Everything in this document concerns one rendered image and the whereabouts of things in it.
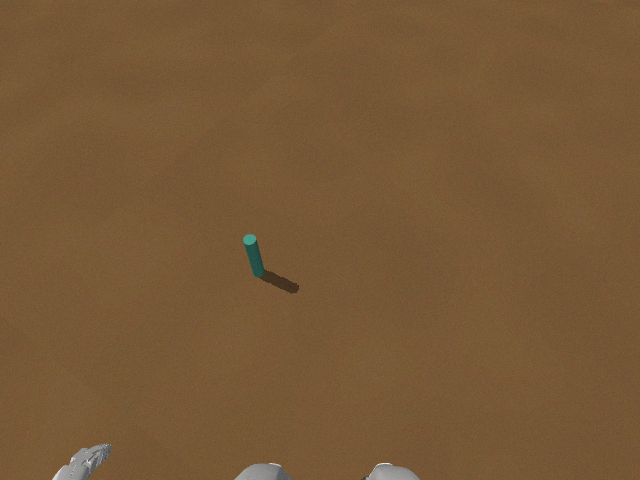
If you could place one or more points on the can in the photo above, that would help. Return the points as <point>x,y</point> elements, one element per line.
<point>254,256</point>

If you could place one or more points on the left robot hand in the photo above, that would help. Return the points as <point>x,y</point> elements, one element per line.
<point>84,463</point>

